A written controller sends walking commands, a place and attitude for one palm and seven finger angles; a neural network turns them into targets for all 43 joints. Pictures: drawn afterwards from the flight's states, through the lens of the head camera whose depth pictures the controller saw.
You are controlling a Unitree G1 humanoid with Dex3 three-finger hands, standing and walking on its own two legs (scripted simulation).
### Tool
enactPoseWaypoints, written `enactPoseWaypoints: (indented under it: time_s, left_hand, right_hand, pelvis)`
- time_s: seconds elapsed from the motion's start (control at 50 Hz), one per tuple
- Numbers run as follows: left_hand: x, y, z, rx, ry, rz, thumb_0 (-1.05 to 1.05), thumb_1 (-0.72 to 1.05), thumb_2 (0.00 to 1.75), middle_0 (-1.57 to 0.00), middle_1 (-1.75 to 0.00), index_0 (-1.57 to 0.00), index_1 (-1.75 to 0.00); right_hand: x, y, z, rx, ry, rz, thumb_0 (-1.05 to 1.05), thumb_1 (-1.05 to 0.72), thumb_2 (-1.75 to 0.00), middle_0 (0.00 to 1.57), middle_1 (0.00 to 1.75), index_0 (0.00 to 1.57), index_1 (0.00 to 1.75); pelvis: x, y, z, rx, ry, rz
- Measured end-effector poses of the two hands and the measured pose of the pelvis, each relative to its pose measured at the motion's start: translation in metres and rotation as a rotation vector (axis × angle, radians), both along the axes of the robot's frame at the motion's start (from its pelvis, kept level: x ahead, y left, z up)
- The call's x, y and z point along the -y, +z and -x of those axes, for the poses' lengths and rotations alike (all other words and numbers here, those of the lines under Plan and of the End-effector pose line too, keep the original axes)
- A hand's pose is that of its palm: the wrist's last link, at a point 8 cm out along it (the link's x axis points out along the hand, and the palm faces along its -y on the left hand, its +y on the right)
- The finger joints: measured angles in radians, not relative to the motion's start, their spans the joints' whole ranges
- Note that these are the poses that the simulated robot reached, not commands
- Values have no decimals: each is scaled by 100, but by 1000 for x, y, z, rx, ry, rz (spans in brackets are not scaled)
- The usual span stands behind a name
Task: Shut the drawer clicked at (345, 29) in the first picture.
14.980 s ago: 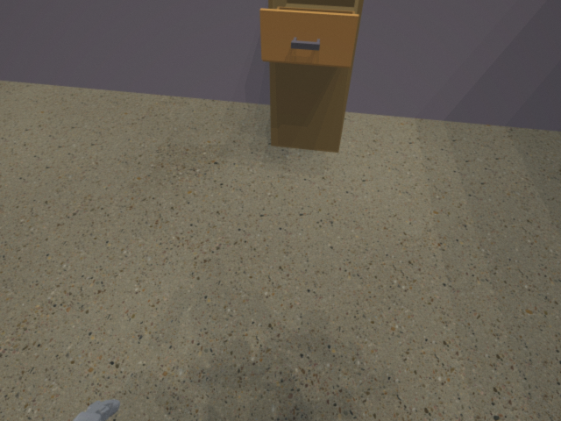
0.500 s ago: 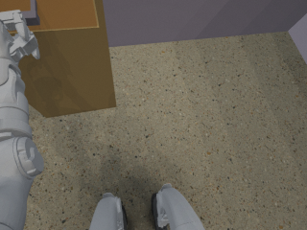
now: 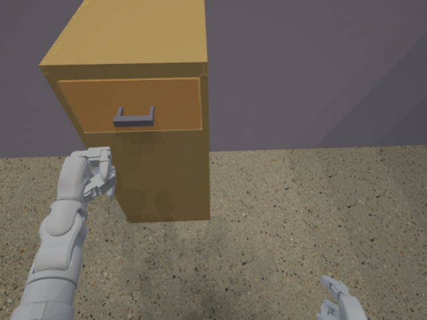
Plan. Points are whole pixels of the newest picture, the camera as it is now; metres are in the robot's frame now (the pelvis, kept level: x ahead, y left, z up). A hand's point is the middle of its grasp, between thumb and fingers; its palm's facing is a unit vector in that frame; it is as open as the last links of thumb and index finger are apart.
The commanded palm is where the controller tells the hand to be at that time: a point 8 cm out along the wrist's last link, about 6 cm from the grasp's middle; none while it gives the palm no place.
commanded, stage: draw the hand back to the body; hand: left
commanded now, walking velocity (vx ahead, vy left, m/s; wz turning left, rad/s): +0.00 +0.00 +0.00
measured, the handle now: (135, 115) +0.62 +0.24 -0.01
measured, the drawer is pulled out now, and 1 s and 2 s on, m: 0.00 0.00 0.00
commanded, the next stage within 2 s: step back with the hand held close in 0.80 s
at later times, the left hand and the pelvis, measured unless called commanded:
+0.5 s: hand (44, 238) +0.20 +0.22 +0.17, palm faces +0.36 -0.87 -0.34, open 3.3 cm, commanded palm +0.15 +0.26 +0.19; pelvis -0.01 -0.02 +0.03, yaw +1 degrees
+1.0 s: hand (18, 263) +0.16 +0.22 +0.19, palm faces +0.41 -0.82 -0.40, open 3.3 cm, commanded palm +0.11 +0.26 +0.20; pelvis -0.01 -0.02 +0.03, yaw +1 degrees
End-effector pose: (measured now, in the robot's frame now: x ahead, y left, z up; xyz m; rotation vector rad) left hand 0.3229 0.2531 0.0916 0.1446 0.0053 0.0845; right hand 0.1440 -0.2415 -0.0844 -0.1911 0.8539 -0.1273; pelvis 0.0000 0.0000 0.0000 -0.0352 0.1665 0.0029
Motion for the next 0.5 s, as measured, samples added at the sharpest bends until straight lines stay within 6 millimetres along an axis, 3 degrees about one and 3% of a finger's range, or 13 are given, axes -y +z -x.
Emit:
enactPoseWaypoints:
  time_s: [0.24, 0.5]
  left_hand:
    - [-13, 49, 85, 28, 216, -140, 1, 90, 90, -140, -160, -140, -160]
    - [-6, 92, 161, 113, 266, -235, 1, 90, 90, -140, -160, -140, -160]
  right_hand:
    - [-17, 28, -20, 114, 72, -15, 1, -90, -90, 20, 30, 20, 30]
    - [-8, 38, -22, 164, 111, -10, 2, -90, -90, 20, 30, 20, 30]
  pelvis:
    - [8, 23, 13, 164, 8, -23]
    - [18, 32, 13, 240, 10, -26]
